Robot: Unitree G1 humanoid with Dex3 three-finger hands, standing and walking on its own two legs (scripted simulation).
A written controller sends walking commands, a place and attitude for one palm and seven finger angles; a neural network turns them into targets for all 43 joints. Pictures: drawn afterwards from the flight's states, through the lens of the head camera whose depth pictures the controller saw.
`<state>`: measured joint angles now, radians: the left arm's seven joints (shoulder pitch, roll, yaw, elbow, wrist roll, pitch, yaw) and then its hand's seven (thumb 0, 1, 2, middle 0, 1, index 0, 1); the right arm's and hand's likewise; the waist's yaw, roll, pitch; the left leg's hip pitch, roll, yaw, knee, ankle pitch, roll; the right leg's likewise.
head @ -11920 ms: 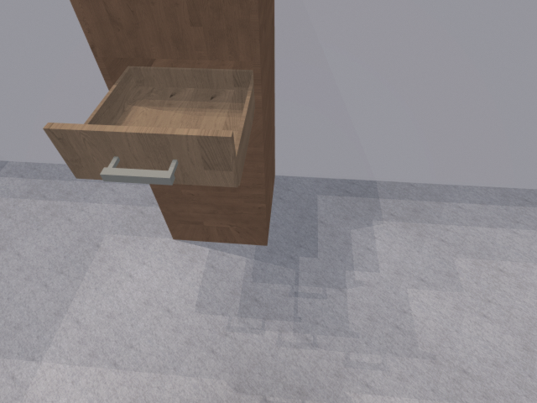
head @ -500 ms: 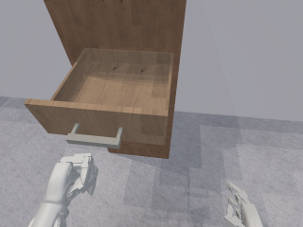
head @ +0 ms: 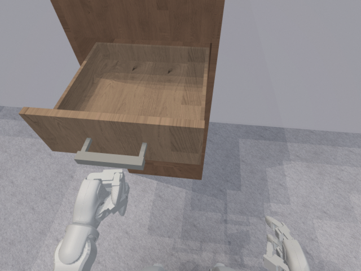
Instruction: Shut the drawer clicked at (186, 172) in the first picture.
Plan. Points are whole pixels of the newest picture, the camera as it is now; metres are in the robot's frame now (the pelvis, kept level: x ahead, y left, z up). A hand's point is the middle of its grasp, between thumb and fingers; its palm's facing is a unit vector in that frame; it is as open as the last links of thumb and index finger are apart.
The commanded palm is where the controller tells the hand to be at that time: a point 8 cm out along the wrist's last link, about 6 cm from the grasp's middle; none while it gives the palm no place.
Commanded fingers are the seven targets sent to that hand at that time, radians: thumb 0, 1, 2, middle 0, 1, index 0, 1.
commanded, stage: bring the fist close to the handle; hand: left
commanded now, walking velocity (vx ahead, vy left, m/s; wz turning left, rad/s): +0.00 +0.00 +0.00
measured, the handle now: (113, 152) +0.35 +0.17 +0.06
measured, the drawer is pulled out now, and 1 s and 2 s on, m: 0.30 0.25 0.13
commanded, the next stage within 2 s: push the drawer shut in 0.22 s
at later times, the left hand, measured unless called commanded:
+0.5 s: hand (128, 191) +0.27 +0.12 +0.06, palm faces -0.07 -1.00 -0.06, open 3.3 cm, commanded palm +0.25 +0.18 +0.07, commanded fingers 0.00 0.90 0.90 -1.40 -1.60 -1.40 -1.60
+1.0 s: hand (131, 168) +0.32 +0.12 +0.06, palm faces -0.09 -0.99 -0.06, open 2.9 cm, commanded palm +0.32 +0.18 +0.07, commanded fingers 0.00 0.90 0.90 -1.40 -1.60 -1.40 -1.60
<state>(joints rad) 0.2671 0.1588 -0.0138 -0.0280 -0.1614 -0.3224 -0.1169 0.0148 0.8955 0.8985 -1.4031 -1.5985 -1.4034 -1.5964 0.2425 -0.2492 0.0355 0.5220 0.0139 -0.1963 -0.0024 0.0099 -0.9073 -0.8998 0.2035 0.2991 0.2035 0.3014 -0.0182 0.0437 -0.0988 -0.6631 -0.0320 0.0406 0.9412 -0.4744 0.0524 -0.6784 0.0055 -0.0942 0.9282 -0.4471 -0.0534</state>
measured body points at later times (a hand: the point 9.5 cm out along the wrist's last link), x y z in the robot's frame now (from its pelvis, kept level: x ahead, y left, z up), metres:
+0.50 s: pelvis +0.00 -0.01 +0.00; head +0.05 -0.03 +0.45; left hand +0.27 +0.17 +0.06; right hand +0.17 -0.24 -0.09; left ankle -0.01 +0.09 -0.69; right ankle +0.01 -0.09 -0.69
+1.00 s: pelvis -0.02 -0.02 +0.00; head +0.05 -0.03 +0.45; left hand +0.32 +0.18 +0.06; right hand +0.14 -0.26 -0.10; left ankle -0.01 +0.09 -0.69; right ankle +0.01 -0.09 -0.69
